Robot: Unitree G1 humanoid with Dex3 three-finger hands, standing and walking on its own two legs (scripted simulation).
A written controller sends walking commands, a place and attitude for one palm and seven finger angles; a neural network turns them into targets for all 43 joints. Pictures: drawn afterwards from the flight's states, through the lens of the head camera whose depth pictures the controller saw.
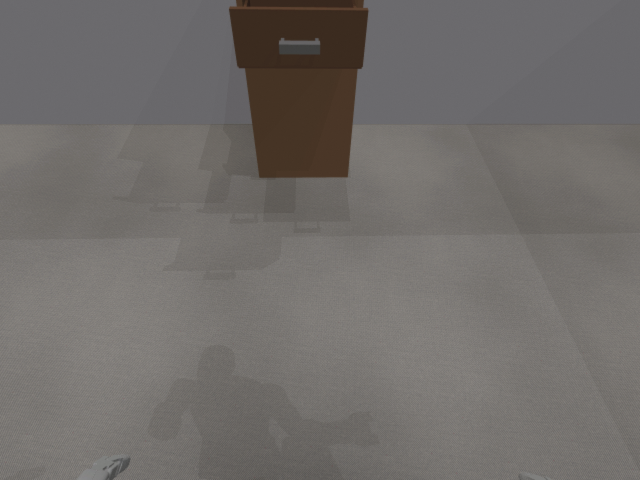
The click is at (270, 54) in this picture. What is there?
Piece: drawer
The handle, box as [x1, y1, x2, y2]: [279, 38, 319, 54]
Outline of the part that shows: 279,40 279,53 319,54 318,38 315,38 314,41 285,41 283,38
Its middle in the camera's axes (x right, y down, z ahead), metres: -0.06 -0.56 +1.11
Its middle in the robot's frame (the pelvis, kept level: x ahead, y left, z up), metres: +1.21 +0.13 +0.00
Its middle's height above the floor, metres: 0.77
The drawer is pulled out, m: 0.30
